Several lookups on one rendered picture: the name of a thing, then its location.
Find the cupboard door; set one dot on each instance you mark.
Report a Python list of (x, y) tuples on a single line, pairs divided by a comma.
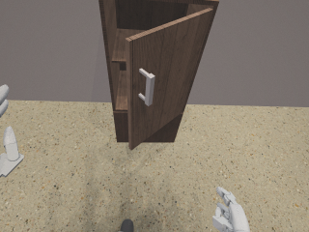
[(170, 52)]

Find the right robot hand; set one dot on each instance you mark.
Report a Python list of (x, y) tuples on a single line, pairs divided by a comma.
[(231, 219)]

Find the left robot hand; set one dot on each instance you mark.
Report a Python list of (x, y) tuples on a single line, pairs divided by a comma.
[(9, 161)]

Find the handle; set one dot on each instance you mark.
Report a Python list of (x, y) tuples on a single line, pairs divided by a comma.
[(150, 85)]

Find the robot left foot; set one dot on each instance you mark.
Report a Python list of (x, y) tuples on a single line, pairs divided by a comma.
[(127, 226)]

